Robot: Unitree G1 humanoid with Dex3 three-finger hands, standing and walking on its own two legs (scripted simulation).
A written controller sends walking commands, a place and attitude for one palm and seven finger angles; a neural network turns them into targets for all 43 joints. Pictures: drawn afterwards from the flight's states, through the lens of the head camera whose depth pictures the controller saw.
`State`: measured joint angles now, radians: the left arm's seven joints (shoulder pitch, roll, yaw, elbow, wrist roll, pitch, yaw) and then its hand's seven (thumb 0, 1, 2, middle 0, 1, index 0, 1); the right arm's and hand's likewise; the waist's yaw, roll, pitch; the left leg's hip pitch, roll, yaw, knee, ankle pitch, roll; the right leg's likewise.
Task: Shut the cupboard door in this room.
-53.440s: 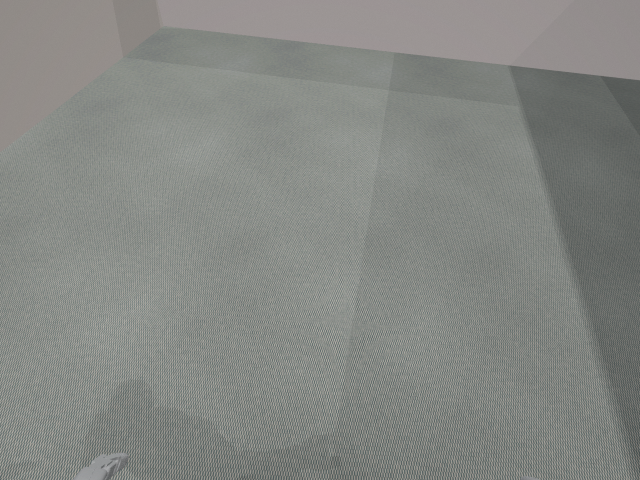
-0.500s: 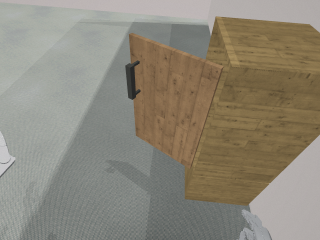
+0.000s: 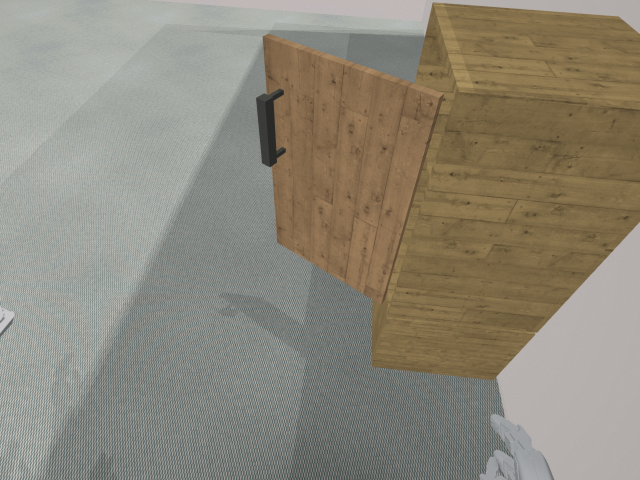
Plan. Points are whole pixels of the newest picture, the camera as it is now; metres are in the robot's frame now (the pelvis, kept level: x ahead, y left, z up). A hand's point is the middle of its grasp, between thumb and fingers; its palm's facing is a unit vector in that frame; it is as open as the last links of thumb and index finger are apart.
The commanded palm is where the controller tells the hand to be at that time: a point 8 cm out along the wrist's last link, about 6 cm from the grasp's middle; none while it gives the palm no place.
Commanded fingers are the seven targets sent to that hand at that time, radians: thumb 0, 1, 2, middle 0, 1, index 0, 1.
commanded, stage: step back with the hand held close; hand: left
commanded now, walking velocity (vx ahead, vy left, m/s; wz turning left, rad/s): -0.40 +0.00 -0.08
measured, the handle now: (273, 128) +0.78 +0.16 +0.02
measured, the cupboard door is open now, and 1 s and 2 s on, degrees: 60 60 60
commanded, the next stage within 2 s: stop stepping back and stand still in 0.44 s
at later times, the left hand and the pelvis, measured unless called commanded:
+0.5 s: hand out of the picture +0.09 +0.27 +0.16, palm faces +0.53 -0.73 -0.43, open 7.5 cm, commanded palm +0.03 +0.28 +0.20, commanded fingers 0.00 0.90 0.90 -0.20 -0.30 -0.20 -0.30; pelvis -0.11 -0.01 +0.00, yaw -2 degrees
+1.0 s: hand out of the picture +0.02 +0.26 +0.17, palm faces +0.51 -0.78 -0.36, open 7.5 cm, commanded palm -0.03 +0.29 +0.20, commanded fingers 0.00 0.90 0.90 -0.20 -0.30 -0.20 -0.30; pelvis -0.18 -0.01 +0.01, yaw -1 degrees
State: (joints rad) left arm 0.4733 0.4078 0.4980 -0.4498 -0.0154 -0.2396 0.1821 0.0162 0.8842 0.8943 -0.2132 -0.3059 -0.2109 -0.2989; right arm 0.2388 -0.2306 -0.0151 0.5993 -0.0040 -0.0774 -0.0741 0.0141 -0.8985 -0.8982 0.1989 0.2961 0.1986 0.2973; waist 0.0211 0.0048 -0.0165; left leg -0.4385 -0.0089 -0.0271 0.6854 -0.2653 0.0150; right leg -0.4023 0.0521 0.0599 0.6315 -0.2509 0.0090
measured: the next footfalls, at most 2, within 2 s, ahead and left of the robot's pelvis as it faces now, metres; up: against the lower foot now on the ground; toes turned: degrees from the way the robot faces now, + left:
right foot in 0.44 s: -0.16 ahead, -0.11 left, +0.00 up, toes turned -5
left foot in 1.00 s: -0.15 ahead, +0.11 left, +0.00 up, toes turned +2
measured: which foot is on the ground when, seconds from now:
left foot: down 0.00-0.78, up 0.80-0.98, down 1.00-1.00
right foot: down 0.00-0.20, up 0.22-0.42, down 0.44-1.00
